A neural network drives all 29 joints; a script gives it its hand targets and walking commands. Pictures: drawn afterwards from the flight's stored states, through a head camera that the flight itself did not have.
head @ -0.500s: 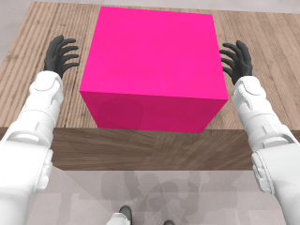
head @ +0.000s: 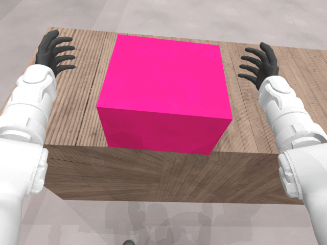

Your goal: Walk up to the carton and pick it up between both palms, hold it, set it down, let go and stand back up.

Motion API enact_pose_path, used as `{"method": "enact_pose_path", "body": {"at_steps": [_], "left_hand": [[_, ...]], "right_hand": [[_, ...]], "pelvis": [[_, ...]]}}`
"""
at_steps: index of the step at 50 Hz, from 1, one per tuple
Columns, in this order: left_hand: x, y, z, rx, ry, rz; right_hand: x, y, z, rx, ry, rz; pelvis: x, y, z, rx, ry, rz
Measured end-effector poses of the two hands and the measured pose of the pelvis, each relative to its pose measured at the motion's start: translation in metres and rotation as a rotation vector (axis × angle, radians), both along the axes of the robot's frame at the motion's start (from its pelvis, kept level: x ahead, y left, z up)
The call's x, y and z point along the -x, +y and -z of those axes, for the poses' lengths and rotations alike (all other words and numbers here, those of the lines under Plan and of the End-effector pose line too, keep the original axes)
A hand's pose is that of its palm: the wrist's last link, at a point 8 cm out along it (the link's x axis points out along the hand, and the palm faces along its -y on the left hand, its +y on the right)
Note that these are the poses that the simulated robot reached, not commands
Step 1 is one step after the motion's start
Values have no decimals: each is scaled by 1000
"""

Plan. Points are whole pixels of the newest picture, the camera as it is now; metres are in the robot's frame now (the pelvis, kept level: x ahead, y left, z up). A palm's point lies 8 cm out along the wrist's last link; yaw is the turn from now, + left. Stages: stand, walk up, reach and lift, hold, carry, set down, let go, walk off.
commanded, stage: set down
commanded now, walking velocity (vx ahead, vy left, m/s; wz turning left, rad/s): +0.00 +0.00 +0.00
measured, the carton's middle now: (164, 95) +0.53 +0.02 +0.02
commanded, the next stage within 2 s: none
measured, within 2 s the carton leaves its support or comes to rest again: neither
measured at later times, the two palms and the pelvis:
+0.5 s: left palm (51, 106) +0.40 +0.27 +0.09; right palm (256, 120) +0.41 -0.20 +0.09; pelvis +0.01 +0.00 +0.01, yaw +1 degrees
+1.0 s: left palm (46, 151) +0.32 +0.27 +0.05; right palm (258, 159) +0.33 -0.20 +0.05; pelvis +0.03 -0.01 +0.02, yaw +1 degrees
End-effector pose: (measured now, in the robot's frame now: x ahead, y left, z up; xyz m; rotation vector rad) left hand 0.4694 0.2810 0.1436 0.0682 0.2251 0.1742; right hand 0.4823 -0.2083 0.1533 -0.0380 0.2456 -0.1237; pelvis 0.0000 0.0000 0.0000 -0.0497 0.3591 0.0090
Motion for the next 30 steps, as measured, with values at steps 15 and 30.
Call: {"method": "enact_pose_path", "body": {"at_steps": [15,30], "left_hand": [[49,-11,61,47,52,42],[81,-9,51,55,35,44]], "right_hand": [[54,11,67,-50,28,-20],[91,6,70,-55,15,-10]], "pelvis": [[-1,-3,-6,-5,-73,-10],[-14,-2,-14,-26,-241,-8]]}}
